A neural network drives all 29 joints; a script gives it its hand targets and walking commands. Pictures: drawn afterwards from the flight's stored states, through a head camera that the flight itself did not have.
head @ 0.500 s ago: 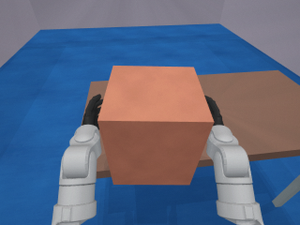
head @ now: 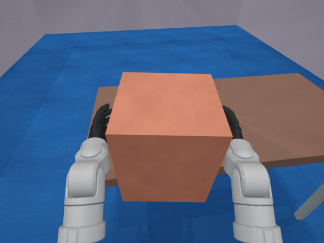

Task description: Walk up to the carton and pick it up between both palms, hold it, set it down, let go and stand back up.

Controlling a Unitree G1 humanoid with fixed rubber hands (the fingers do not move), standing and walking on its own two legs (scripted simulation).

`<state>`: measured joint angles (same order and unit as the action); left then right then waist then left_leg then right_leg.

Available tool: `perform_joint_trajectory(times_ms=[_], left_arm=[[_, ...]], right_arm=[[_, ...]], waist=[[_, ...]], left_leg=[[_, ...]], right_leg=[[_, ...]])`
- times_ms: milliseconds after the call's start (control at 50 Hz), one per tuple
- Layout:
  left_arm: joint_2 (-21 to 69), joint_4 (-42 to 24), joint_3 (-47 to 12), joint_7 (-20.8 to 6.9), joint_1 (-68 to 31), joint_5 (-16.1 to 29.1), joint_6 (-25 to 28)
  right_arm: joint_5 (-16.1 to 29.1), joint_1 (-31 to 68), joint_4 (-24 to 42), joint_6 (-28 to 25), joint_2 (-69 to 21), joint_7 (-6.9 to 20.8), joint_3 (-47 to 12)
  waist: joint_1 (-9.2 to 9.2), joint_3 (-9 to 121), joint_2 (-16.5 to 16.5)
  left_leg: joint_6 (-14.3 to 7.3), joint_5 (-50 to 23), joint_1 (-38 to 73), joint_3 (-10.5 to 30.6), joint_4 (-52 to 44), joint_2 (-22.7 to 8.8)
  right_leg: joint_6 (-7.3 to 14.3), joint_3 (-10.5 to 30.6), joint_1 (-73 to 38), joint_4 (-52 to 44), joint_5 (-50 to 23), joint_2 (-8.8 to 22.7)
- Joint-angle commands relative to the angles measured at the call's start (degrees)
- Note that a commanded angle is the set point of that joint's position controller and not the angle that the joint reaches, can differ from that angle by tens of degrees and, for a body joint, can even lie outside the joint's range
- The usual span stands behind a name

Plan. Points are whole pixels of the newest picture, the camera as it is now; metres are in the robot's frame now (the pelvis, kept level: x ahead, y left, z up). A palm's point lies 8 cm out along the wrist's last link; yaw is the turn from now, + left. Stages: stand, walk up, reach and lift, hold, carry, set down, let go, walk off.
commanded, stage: hold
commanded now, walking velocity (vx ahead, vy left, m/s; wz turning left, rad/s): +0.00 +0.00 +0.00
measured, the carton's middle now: (165, 139) +0.35 +0.00 +0.14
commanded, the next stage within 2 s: none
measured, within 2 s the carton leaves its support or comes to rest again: neither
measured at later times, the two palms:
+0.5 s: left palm (94, 139) +0.32 +0.16 +0.17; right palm (228, 139) +0.32 -0.14 +0.16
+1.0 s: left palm (96, 143) +0.31 +0.16 +0.17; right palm (231, 142) +0.31 -0.14 +0.16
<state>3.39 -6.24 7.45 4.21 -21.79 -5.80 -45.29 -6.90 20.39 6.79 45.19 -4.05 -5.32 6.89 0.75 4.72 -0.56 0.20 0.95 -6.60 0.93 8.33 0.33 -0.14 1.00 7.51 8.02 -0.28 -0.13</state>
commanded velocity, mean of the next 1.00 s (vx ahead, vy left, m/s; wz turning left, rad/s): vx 0.00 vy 0.00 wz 0.00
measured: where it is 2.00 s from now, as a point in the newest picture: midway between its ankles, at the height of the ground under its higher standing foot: outside the picture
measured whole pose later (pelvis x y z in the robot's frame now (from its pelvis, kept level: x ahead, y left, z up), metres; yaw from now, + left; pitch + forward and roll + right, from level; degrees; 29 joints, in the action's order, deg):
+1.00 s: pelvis +0.01 +0.00 +0.00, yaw +0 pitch -2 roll +0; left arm 2.1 -16.7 3.4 6.0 -16.3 -4.1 -51.4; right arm -5.1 15.1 16.9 51.3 -3.2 -6.0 4.3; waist 1.1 2.6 0.1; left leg 0.0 0.9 -3.3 0.8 6.0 0.5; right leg -0.3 1.1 4.2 6.0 -0.1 0.0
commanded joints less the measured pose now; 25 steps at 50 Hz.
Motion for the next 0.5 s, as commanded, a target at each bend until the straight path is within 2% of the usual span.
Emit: perform_joint_trajectory(times_ms=[0, 20, 40, 80, 100, 120, 160, 180, 220, 240, 280, 300, 320, 340, 420, 460, 480], left_arm=[[26.7, -4.8, -27.9, -9.4, -30.7, 9.8, 2.7], [25.7, -7.2, -28.4, -9.3, -31.8, 9.6, 2.9], [26.1, -6.3, -28.0, -9.3, -31.1, 9.9, 2.8], [25.6, -8.2, -28.1, -9.2, -34.8, 9.9, 3.0], [26.2, -6.8, -27.6, -9.4, -33.4, 9.9, 3.1], [26.6, -6.4, -27.9, -9.4, -33.2, 9.8, 3.1], [26.7, -7.5, -28.3, -9.3, -33.4, 10.1, 3.3], [25.9, -7.1, -28.9, -9.4, -33.0, 10.2, 3.2], [26.3, -7.3, -28.5, -9.3, -32.5, 9.9, 2.8], [25.8, -8.2, -29.0, -9.4, -33.4, 10.2, 2.8], [25.9, -9.6, -29.3, -9.3, -31.9, 10.6, 2.9], [25.3, -10.2, -29.6, -9.3, -31.7, 10.9, 2.9], [25.9, -11.8, -30.2, -9.3, -31.4, 11.6, 2.8], [26.6, -12.1, -30.9, -9.1, -30.0, 12.2, 2.7], [24.0, -16.2, -31.2, -8.7, -29.4, 12.3, 1.7], [24.1, -16.0, -31.5, -8.4, -27.4, 12.6, 1.1], [23.2, -16.7, -31.3, -8.5, -28.4, 12.7, 0.8]], right_arm=[[10.9, 36.4, 9.5, -3.4, -25.6, 10.2, -29.2], [10.8, 34.1, 7.5, -3.3, -25.2, 10.2, -28.8], [11.3, 34.6, 7.8, -3.5, -25.4, 10.2, -29.0], [11.0, 35.8, 6.7, -3.5, -26.4, 10.2, -28.6], [11.6, 36.7, 7.2, -3.4, -27.7, 10.3, -28.7], [11.9, 36.5, 7.0, -3.6, -27.6, 10.2, -29.2], [12.0, 37.3, 9.3, -4.0, -26.8, 10.2, -29.9], [11.9, 37.0, 8.2, -3.8, -26.5, 10.0, -29.5], [11.4, 35.3, 8.1, -3.4, -26.9, 10.1, -29.3], [11.8, 34.9, 7.0, -3.4, -27.0, 10.3, -28.8], [11.7, 34.3, 9.0, -3.1, -26.7, 10.3, -29.6], [11.9, 33.3, 9.5, -3.0, -26.9, 10.0, -29.8], [12.7, 33.2, 11.0, -2.9, -26.6, 9.7, -30.0], [12.6, 34.5, 14.2, -2.9, -25.7, 9.3, -31.1], [12.7, 30.1, 14.1, -1.2, -25.9, 9.0, -30.9], [12.8, 28.7, 15.1, -0.7, -24.5, 9.0, -31.2], [12.8, 28.3, 14.8, -0.5, -24.1, 9.1, -31.1]], waist=[[1.31, 14.6, 2.4], [0.48, 15.8, 1.4], [0.76, 15.0, 0.8], [0.41, 13.2, 2.2], [-0.03, 15.3, 1.5], [0.94, 15.8, 0.4], [0.57, 17.6, 1.3], [0.57, 17.7, 0.1], [0.35, 15.5, 1.0], [0.43, 16.1, -0.8], [0.83, 17.7, 1.2], [-0.04, 17.2, 0.8], [0.38, 18.9, -0.6], [0.58, 21.0, 1.4], [0.02, 18.5, 1.2], [0.08, 16.1, 1.8], [0.45, 14.4, 0.1]], left_leg=[[1.2, 4.9, -0.1, -1.9, -1.9, 2.5], [1.4, 5.4, 1.1, -2.3, -1.8, 2.5], [1.4, 6.5, 1.1, -2.6, -1.9, 2.8], [1.0, 5.5, 1.1, -2.1, -1.2, 2.6], [1.2, 6.1, 1.1, -2.3, -1.3, 2.6], [1.5, 5.4, 1.5, -2.6, -1.7, 2.9], [1.1, 3.3, 1.8, -1.9, -1.8, 2.7], [1.2, 2.6, 1.6, -2.3, -1.9, 3.0], [1.2, 1.3, 1.4, -1.9, -2.1, 2.2], [1.5, 1.0, 1.9, -2.4, -1.8, 2.2], [1.6, -0.2, 2.9, -2.5, -2.3, 2.7], [1.4, -0.5, 2.4, -1.8, -2.3, 2.5], [1.5, -1.9, 2.9, -2.1, -2.5, 2.7], [1.4, -4.5, 4.3, -1.3, -2.5, 2.3], [1.6, -4.0, 5.1, -2.0, -3.1, 2.4], [1.9, -2.8, 4.2, -1.7, -3.8, 2.6], [1.7, -1.5, 3.6, -2.2, -3.4, 2.9]], right_leg=[[-2.1, -1.1, -7.9, -0.3, 7.8, -2.2], [-1.9, -1.1, -8.2, -0.5, 8.0, -2.2], [-2.0, -1.3, -7.7, -1.3, 9.1, -2.4], [-1.7, -1.2, -5.0, -0.7, 8.8, -2.4], [-1.8, -1.1, -6.9, -0.8, 8.9, -2.1], [-1.9, -1.1, -6.7, -1.3, 7.8, -2.1], [-2.1, -0.8, -8.8, -0.6, 5.4, -2.5], [-2.0, -0.6, -8.9, -0.7, 3.9, -2.2], [-2.1, -0.9, -9.6, -0.5, 2.8, -2.4], [-1.9, -1.0, -9.6, -0.8, 2.7, -2.4], [-2.3, -0.9, -10.5, -1.4, 1.2, -2.4], [-2.2, -0.5, -10.8, -1.2, 0.6, -2.3], [-2.4, -0.4, -11.8, -1.1, -1.3, -2.1], [-2.7, -0.6, -13.1, -0.9, -2.4, -2.6], [-2.7, -0.8, -13.7, -1.5, -3.0, -2.4], [-2.5, -1.4, -13.2, -2.0, -1.6, -2.5], [-2.2, -0.9, -12.7, -1.5, -0.1, -2.1]])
